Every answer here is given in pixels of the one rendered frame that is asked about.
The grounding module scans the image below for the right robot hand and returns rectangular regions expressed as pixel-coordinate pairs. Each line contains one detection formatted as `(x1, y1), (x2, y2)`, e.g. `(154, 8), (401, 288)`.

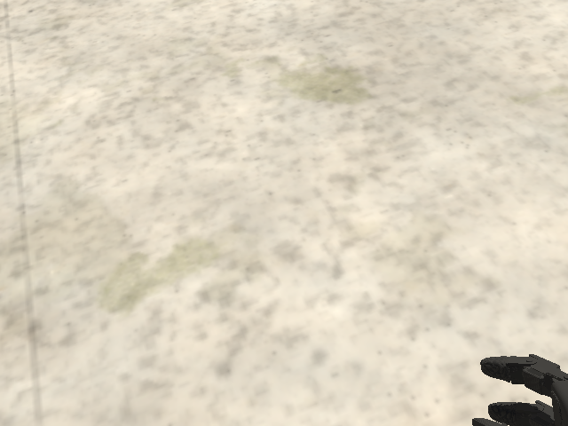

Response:
(472, 354), (568, 426)

